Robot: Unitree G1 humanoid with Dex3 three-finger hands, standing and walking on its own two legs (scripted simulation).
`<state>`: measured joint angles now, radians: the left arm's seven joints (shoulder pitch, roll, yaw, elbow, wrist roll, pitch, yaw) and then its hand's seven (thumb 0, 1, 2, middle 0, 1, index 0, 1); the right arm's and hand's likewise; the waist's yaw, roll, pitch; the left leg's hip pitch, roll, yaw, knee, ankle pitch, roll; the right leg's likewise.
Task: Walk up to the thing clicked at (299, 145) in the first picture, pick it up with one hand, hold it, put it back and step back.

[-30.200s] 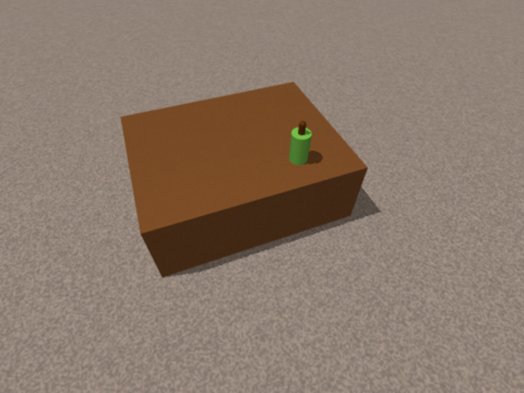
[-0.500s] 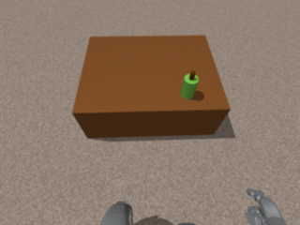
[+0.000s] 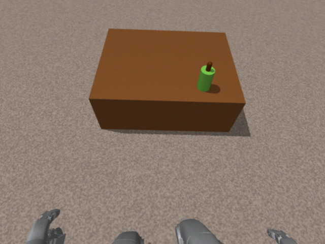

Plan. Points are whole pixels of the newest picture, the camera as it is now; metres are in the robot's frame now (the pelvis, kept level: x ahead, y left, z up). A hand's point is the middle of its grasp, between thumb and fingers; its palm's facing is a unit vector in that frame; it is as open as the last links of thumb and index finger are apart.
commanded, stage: step back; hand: right
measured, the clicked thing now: (206, 75) +0.98 -0.27 -0.33
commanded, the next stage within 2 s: stand in 1.36 s
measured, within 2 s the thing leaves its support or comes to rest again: neither
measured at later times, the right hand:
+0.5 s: hand out of the picture -0.08 -0.29 -0.16, palm faces -0.08 +0.92 -0.38, open 7.4 cm
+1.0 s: hand out of the picture -0.04 -0.26 -0.14, palm faces -0.08 +0.92 -0.39, open 7.4 cm
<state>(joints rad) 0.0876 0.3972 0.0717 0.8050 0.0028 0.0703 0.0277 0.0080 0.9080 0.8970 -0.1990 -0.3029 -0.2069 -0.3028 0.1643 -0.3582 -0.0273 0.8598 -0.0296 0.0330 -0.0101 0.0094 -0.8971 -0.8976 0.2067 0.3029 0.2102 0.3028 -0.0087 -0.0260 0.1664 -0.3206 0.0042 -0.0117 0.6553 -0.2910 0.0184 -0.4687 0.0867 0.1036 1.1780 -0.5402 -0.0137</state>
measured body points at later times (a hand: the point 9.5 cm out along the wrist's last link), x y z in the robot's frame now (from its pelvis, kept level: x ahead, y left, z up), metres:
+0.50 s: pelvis -0.15 -0.01 -0.01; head -0.13 -0.02 +0.44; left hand -0.09 +0.33 -0.11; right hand -0.08 -0.33 -0.13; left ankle -0.16 +0.12 -0.73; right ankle -0.10 -0.14 -0.72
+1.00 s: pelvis -0.14 +0.01 +0.00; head -0.13 +0.01 +0.45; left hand -0.11 +0.32 -0.12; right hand -0.04 -0.31 -0.11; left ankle -0.11 +0.13 -0.73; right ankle -0.14 -0.13 -0.72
